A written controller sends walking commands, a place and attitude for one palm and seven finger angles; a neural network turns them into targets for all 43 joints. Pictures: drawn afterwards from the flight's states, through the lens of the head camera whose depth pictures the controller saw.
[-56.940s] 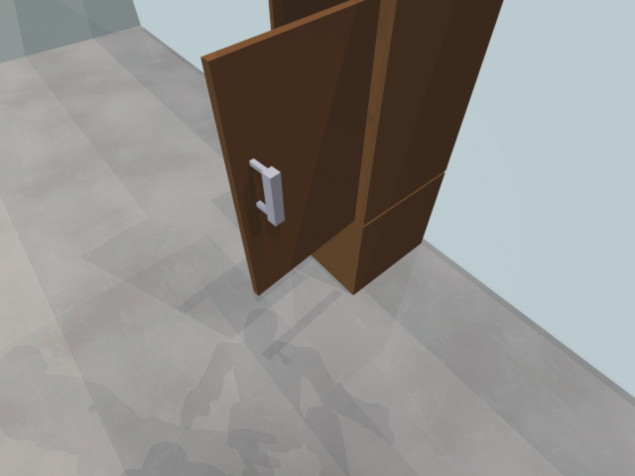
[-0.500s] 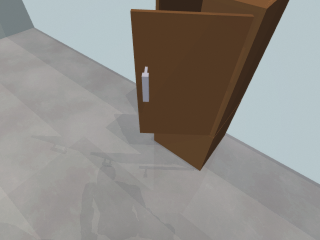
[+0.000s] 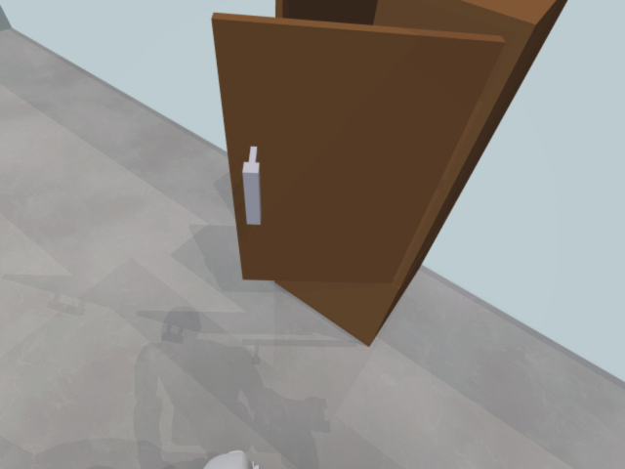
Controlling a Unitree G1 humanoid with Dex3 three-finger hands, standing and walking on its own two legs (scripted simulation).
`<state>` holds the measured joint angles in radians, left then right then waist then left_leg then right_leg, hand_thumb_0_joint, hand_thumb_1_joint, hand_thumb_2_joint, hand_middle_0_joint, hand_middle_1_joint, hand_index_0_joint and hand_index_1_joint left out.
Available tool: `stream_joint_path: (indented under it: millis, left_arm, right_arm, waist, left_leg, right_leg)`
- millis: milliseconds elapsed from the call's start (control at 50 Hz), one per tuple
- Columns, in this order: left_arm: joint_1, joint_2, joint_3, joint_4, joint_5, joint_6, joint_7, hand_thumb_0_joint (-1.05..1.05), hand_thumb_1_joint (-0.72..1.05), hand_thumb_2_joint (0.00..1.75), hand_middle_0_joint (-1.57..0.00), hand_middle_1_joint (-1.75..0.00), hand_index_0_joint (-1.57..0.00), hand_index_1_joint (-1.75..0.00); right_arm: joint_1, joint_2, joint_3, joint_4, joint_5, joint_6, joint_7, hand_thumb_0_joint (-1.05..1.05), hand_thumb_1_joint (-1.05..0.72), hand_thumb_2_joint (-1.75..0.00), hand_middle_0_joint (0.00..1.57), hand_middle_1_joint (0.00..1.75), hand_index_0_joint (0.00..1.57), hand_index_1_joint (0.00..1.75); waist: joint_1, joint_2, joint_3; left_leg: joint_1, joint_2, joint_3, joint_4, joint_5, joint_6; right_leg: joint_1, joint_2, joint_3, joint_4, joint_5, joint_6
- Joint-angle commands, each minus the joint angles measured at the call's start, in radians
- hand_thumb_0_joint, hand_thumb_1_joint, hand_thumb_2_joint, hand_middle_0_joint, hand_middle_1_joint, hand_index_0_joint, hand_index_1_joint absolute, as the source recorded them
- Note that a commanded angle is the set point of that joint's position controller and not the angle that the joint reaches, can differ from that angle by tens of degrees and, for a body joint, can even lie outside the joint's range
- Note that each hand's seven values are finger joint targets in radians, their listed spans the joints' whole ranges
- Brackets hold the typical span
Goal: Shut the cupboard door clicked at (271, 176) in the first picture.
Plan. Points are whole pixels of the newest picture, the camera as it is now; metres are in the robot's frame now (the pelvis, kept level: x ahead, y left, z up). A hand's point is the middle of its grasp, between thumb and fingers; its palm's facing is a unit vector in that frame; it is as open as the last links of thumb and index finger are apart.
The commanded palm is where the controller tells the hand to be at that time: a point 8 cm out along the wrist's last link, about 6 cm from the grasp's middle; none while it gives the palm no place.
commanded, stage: shuffle to correct the standing spot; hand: left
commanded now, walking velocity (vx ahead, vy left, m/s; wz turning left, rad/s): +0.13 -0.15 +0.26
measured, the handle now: (253, 186) +0.52 +0.14 +0.02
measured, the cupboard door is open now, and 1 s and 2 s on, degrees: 36 36 36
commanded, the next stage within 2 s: come to a stop and stand still in 0.20 s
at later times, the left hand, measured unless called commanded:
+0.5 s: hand out of the picture +0.09 +0.09 -0.16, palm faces +0.12 -0.98 -0.14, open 7.3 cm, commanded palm none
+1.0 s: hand out of the picture +0.09 +0.09 -0.14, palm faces +0.17 -0.95 -0.24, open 7.3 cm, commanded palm none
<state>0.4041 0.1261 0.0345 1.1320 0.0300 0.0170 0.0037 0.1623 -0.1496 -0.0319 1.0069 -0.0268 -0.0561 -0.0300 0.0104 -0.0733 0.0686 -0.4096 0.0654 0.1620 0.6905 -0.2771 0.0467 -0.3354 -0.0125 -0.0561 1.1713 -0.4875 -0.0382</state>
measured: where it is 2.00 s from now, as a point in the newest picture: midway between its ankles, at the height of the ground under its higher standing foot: outside the picture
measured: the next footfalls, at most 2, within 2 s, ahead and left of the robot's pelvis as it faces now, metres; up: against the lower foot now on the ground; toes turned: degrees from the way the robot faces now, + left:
right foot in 0.24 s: +0.12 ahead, -0.19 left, +0.00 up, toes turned +2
left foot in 0.46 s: +0.17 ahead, +0.04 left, +0.00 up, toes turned +10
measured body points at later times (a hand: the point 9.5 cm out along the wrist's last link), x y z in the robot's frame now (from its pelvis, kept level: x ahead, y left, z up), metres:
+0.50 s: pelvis +0.12 -0.06 +0.02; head +0.15 -0.05 +0.46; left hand +0.08 +0.14 -0.15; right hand +0.20 -0.29 -0.13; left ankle +0.13 +0.04 -0.72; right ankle +0.07 -0.17 -0.72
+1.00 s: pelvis +0.10 -0.10 +0.03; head +0.14 -0.11 +0.48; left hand +0.08 +0.14 -0.12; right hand +0.21 -0.33 -0.13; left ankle +0.05 +0.04 -0.66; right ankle +0.09 -0.19 -0.72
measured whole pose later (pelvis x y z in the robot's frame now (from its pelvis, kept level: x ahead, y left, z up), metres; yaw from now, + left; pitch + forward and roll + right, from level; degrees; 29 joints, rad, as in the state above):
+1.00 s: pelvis +0.10 -0.10 +0.03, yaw +5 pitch +0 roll +3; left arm 0.28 0.15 0.03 0.99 0.03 0.00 0.04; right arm 0.12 -0.21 -0.05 1.01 -0.01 0.07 -0.02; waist 0.05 -0.02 0.08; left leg -0.38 -0.01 0.02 0.91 -0.43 -0.06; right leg -0.21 -0.05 -0.08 0.48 -0.28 -0.03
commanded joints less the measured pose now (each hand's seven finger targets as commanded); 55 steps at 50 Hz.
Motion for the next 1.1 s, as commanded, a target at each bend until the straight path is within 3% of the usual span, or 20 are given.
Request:
stream_joint_path:
  millis: [0, 160, 180, 220, 240, 280, 360, 420, 440, 500, 560, 640, 660, 680, 700, 780, 880, 1000, 1060, 1080]
  left_arm:
    - [0.039, 0.027, 0.018, -0.107, 0.005, -0.016, -0.016, 0.0, 0.9, 0.9, -0.2, -0.3, -0.2, -0.3]
    - [0.012, 0.069, 0.016, -0.114, -0.001, -0.027, -0.017, 0.0, 0.9, 0.9, -0.2, -0.3, -0.2, -0.3]
    - [0.034, 0.103, 0.022, -0.109, -0.001, -0.031, -0.014, 0.0, 0.9, 0.9, -0.2, -0.3, -0.2, -0.3]
    - [0.053, 0.238, 0.047, -0.114, 0.003, -0.029, 0.001, 0.0, 0.9, 0.9, -0.2, -0.3, -0.2, -0.3]
    - [0.061, 0.221, 0.047, -0.111, 0.0, -0.033, 0.01, 0.0, 0.9, 0.9, -0.2, -0.3, -0.2, -0.3]
    - [-0.012, 0.165, 0.036, -0.115, 0.005, -0.038, 0.016, 0.0, 0.9, 0.9, -0.2, -0.3, -0.2, -0.3]
    - [-0.046, 0.138, 0.011, -0.107, -0.002, -0.051, 0.031, 0.0, 0.9, 0.9, -0.2, -0.3, -0.2, -0.3]
    - [-0.057, 0.132, 0.002, -0.102, -0.024, -0.047, 0.036, 0.0, 0.9, 0.9, -0.2, -0.3, -0.2, -0.3]
    - [-0.038, 0.119, 0.0, -0.112, -0.024, -0.039, 0.04, 0.0, 0.9, 0.9, -0.2, -0.3, -0.2, -0.3]
    - [-0.037, 0.12, 0.013, -0.125, -0.021, -0.014, 0.05, 0.0, 0.9, 0.9, -0.2, -0.3, -0.2, -0.3]
    - [-0.078, 0.111, 0.03, -0.14, -0.022, 0.004, 0.043, 0.0, 0.9, 0.9, -0.2, -0.3, -0.2, -0.3]
    - [0.014, 0.092, 0.031, -0.128, -0.008, -0.005, 0.037, 0.0, 0.9, 0.9, -0.2, -0.3, -0.2, -0.3]
    - [0.009, 0.135, 0.036, -0.138, 0.002, -0.014, 0.039, 0.0, 0.9, 0.9, -0.2, -0.3, -0.2, -0.3]
    - [-0.023, 0.208, 0.043, -0.149, 0.006, -0.016, 0.04, 0.0, 0.9, 0.9, -0.2, -0.3, -0.2, -0.3]
    - [-0.023, 0.213, 0.042, -0.153, 0.0, -0.015, 0.039, 0.0, 0.9, 0.9, -0.2, -0.3, -0.2, -0.3]
    - [-0.046, 0.181, 0.035, -0.161, -0.004, -0.029, 0.047, 0.0, 0.9, 0.9, -0.2, -0.3, -0.2, -0.3]
    - [0.002, 0.208, 0.04, -0.159, -0.002, -0.032, 0.049, 0.0, 0.9, 0.9, -0.2, -0.3, -0.2, -0.3]
    - [-0.057, 0.236, 0.045, -0.164, 0.004, -0.023, 0.039, 0.0, 0.9, 0.9, -0.2, -0.3, -0.2, -0.3]
    - [-0.104, 0.225, 0.04, -0.151, -0.008, -0.018, 0.032, 0.0, 0.9, 0.9, -0.2, -0.3, -0.2, -0.3]
    - [-0.109, 0.2, 0.036, -0.152, -0.012, -0.013, 0.03, 0.0, 0.9, 0.9, -0.2, -0.3, -0.2, -0.3]
  right_arm:
    - [0.079, -0.141, -0.027, -0.005, -0.011, 0.006, -0.005, 0.0, -0.9, -0.9, 0.2, 0.3, 0.2, 0.3]
    - [0.085, -0.181, -0.06, -0.016, -0.013, 0.051, 0.011, 0.0, -0.9, -0.9, 0.2, 0.3, 0.2, 0.3]
    - [0.09, -0.157, -0.057, -0.018, -0.01, 0.054, 0.013, 0.0, -0.9, -0.9, 0.2, 0.3, 0.2, 0.3]
    - [0.059, -0.05, -0.028, -0.064, 0.001, 0.056, 0.018, 0.0, -0.9, -0.9, 0.2, 0.3, 0.2, 0.3]
    - [-0.002, -0.066, -0.027, -0.082, -0.002, 0.062, 0.015, 0.0, -0.9, -0.9, 0.2, 0.3, 0.2, 0.3]
    - [0.012, -0.08, -0.033, -0.057, -0.001, 0.051, 0.014, 0.0, -0.9, -0.9, 0.2, 0.3, 0.2, 0.3]
    - [0.062, 0.001, 0.008, -0.008, 0.012, 0.046, 0.013, 0.0, -0.9, -0.9, 0.2, 0.3, 0.2, 0.3]
    - [0.131, -0.06, 0.003, 0.033, 0.018, 0.035, -0.001, 0.0, -0.9, -0.9, 0.2, 0.3, 0.2, 0.3]
    - [0.128, -0.107, -0.012, 0.027, 0.021, 0.032, -0.005, 0.0, -0.9, -0.9, 0.2, 0.3, 0.2, 0.3]
    - [0.126, -0.154, -0.029, 0.025, 0.021, 0.052, -0.022, 0.0, -0.9, -0.9, 0.2, 0.3, 0.2, 0.3]
    - [0.063, -0.166, -0.043, -0.007, 0.008, 0.068, -0.025, 0.0, -0.9, -0.9, 0.2, 0.3, 0.2, 0.3]
    - [-0.016, -0.166, -0.056, -0.051, 0.009, 0.081, -0.014, 0.0, -0.9, -0.9, 0.2, 0.3, 0.2, 0.3]
    - [-0.005, -0.133, -0.054, -0.064, 0.013, 0.084, -0.007, 0.0, -0.9, -0.9, 0.2, 0.3, 0.2, 0.3]
    - [0.026, -0.085, -0.051, -0.076, 0.016, 0.092, 0.004, 0.0, -0.9, -0.9, 0.2, 0.3, 0.2, 0.3]
    - [-0.014, -0.081, -0.05, -0.079, 0.012, 0.109, 0.002, 0.0, -0.9, -0.9, 0.2, 0.3, 0.2, 0.3]
    - [-0.02, -0.085, -0.039, -0.055, 0.01, 0.106, 0.009, 0.0, -0.9, -0.9, 0.2, 0.3, 0.2, 0.3]
    - [-0.07, -0.087, -0.025, -0.069, 0.014, 0.106, 0.018, 0.0, -0.9, -0.9, 0.2, 0.3, 0.2, 0.3]
    - [-0.04, -0.077, -0.015, -0.064, 0.021, 0.093, 0.022, 0.0, -0.9, -0.9, 0.2, 0.3, 0.2, 0.3]
    - [0.053, -0.071, -0.01, -0.024, 0.02, 0.076, 0.017, 0.0, -0.9, -0.9, 0.2, 0.3, 0.2, 0.3]
    - [0.078, -0.098, -0.011, -0.012, 0.019, 0.066, 0.013, 0.0, -0.9, -0.9, 0.2, 0.3, 0.2, 0.3]
  waist:
    - [0.017, 0.223, 0.016]
    - [0.009, 0.179, -0.062]
    - [0.023, 0.098, -0.059]
    - [0.052, -0.265, -0.036]
    - [0.072, -0.238, -0.022]
    - [0.026, -0.137, 0.005]
    - [-0.006, -0.011, -0.041]
    - [-0.024, 0.021, -0.136]
    - [-0.013, 0.094, -0.165]
    - [-0.02, 0.329, -0.134]
    - [-0.018, 0.295, -0.097]
    - [0.042, 0.126, -0.172]
    - [0.035, -0.041, -0.164]
    - [0.019, -0.216, -0.125]
    - [0.05, -0.205, -0.092]
    - [0.031, -0.088, -0.083]
    - [0.061, -0.071, -0.109]
    - [0.043, -0.113, -0.079]
    - [-0.005, -0.088, -0.082]
    - [-0.009, 0.002, -0.08]
  left_leg:
    - [-0.054, 0.268, -0.345, -0.495, -0.106, 0.109]
    - [-0.003, 0.156, -0.244, -0.352, -0.262, 0.027]
    - [-0.045, 0.111, -0.198, -0.253, -0.253, -0.003]
    - [-0.233, -0.032, -0.022, 0.141, -0.309, -0.053]
    - [-0.239, -0.007, -0.076, 0.283, -0.315, -0.042]
    - [-0.242, 0.02, -0.084, 0.377, -0.26, -0.047]
    - [-0.002, -0.02, -0.054, -0.002, -0.116, -0.08]
    - [0.291, 0.021, -0.097, -0.284, 0.458, -0.056]
    - [0.378, 0.112, -0.155, -0.213, 0.796, -0.012]
    - [0.416, 0.228, -0.237, -0.211, 1.197, 0.089]
    - [0.383, 0.253, -0.266, -0.251, 1.071, 0.158]
    - [0.283, 0.169, -0.194, -0.143, 0.654, 0.076]
    - [0.184, 0.067, -0.132, -0.059, 0.361, 0.004]
    - [0.043, -0.062, -0.052, 0.037, -0.109, -0.062]
    - [0.006, -0.079, -0.133, 0.204, -0.303, -0.065]
    - [-0.125, -0.072, -0.183, 0.422, -0.209, -0.087]
    - [-0.117, -0.061, -0.168, 0.307, -0.171, -0.112]
    - [0.063, -0.059, -0.12, 0.014, -0.141, -0.101]
    - [0.269, -0.059, -0.084, -0.254, 0.057, -0.091]
    - [0.337, -0.01, -0.118, -0.311, 0.102, -0.075]
  right_leg:
    - [-0.097, -0.099, 0.038, -0.046, 0.099, 0.022]
    - [0.159, -0.013, -0.097, -0.649, 0.192, 0.054]
    - [0.224, -0.04, -0.052, -0.741, 0.189, 0.049]
    - [0.258, -0.332, 0.318, -0.986, 0.026, -0.083]
    - [0.214, -0.353, 0.369, -0.996, 0.113, -0.139]
    - [0.233, -0.296, 0.226, -0.894, 0.455, -0.165]
    - [0.224, -0.225, 0.076, -0.761, 0.94, -0.117]
    - [0.19, -0.139, 0.034, -0.637, 0.873, -0.004]
    - [0.124, -0.118, 0.025, -0.631, 0.722, 0.031]
    - [0.04, -0.057, -0.005, -0.509, 0.176, 0.061]
    - [-0.031, -0.039, 0.03, -0.38, -0.063, 0.051]
    - [0.134, -0.049, 0.016, -0.665, 0.298, 0.056]
    - [0.187, -0.135, 0.126, -0.761, 0.626, 0.046]
    - [0.219, -0.328, 0.29, -0.802, 0.878, -0.032]
    - [0.174, -0.387, 0.311, -0.814, 0.984, -0.099]
    - [0.303, -0.31, 0.199, -0.722, 1.203, -0.125]
    - [0.375, -0.307, 0.194, -0.741, 1.095, -0.13]
    - [0.216, -0.286, 0.194, -0.799, 0.746, -0.127]
    - [0.097, -0.227, 0.151, -0.772, 0.528, -0.055]
    - [0.038, -0.185, 0.128, -0.74, 0.393, -0.02]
